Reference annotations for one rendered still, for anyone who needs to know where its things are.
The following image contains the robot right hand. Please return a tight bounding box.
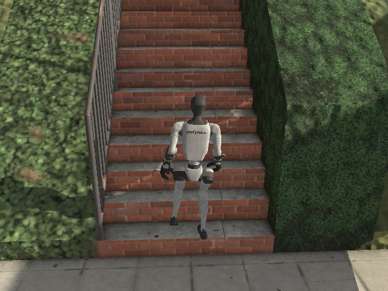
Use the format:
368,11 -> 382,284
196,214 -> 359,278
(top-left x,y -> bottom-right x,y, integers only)
207,162 -> 221,172

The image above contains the robot left forearm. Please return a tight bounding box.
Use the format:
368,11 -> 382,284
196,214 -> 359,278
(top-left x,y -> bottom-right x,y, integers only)
162,146 -> 174,169

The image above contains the right robot shin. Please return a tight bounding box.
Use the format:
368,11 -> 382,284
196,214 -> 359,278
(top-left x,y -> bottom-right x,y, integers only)
198,192 -> 208,231

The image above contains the right robot upper arm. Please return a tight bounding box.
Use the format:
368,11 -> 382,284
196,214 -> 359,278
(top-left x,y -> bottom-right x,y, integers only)
209,123 -> 221,156

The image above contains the humanoid robot torso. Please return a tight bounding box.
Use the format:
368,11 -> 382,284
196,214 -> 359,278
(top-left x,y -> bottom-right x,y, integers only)
182,119 -> 210,182

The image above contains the robot left hand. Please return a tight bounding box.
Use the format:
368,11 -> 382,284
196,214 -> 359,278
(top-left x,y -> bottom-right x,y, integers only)
160,166 -> 173,180

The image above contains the left robot upper arm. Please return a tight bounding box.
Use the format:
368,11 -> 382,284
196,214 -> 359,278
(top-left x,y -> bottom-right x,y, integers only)
167,121 -> 184,155

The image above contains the robot right forearm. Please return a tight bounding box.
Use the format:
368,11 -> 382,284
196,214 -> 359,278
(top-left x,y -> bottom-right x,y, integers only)
214,149 -> 222,165

